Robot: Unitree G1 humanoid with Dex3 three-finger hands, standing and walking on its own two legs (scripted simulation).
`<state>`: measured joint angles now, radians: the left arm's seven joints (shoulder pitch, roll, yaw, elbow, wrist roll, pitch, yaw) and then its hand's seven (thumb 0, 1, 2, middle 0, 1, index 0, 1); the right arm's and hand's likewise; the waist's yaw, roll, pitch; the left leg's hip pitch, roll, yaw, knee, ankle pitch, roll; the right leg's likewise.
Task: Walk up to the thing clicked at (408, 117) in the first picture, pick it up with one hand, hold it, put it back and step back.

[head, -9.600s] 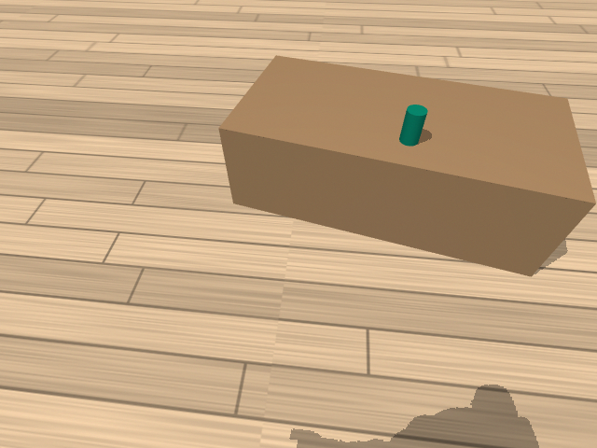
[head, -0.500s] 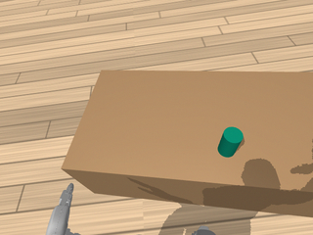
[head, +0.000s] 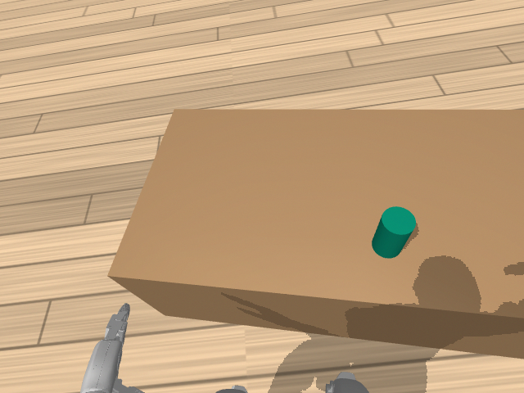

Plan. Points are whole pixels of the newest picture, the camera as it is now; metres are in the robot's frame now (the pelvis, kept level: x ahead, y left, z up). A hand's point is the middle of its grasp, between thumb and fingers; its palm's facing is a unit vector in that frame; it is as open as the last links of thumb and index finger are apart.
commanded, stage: go down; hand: right
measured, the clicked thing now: (392, 233) +0.49 -0.22 -0.24
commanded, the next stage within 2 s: approach in 0.50 s
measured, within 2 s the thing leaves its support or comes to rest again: neither
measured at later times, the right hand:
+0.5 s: hand out of the picture +0.38 -0.41 +0.06, palm faces +0.27 +0.96 -0.08, open 17.6 cm
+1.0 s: hand out of the picture +0.40 -0.37 -0.05, palm faces +0.26 +0.96 +0.04, open 17.7 cm
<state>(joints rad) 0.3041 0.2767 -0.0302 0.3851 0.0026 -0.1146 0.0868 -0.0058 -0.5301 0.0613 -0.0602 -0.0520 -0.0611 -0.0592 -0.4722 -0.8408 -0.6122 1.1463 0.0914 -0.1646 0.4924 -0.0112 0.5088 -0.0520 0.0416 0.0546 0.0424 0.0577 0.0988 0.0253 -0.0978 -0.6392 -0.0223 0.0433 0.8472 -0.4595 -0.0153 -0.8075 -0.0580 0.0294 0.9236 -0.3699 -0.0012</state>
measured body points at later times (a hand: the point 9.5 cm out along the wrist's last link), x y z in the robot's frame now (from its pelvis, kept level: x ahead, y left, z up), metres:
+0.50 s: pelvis +0.00 +0.00 -0.01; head +0.08 -0.06 +0.43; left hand +0.15 +0.26 -0.04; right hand +0.36 -0.46 +0.06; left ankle -0.03 +0.14 -0.69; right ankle +0.04 -0.11 -0.69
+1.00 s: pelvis -0.02 -0.01 -0.06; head +0.13 -0.08 +0.36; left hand +0.16 +0.25 -0.04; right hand +0.38 -0.42 -0.05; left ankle -0.03 +0.14 -0.69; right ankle +0.04 -0.11 -0.69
